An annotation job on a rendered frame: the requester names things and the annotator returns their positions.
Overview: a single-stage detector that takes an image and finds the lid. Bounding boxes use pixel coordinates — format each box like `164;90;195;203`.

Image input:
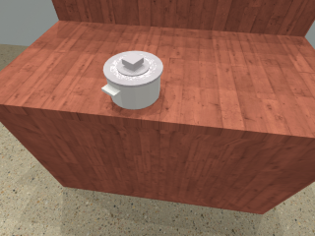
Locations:
103;50;163;88

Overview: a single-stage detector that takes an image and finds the table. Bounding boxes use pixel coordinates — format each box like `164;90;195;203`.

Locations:
0;0;315;214

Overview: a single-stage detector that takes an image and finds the knob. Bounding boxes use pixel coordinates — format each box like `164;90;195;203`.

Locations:
121;52;144;70

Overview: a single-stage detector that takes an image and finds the pot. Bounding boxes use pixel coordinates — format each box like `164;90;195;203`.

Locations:
101;77;160;110

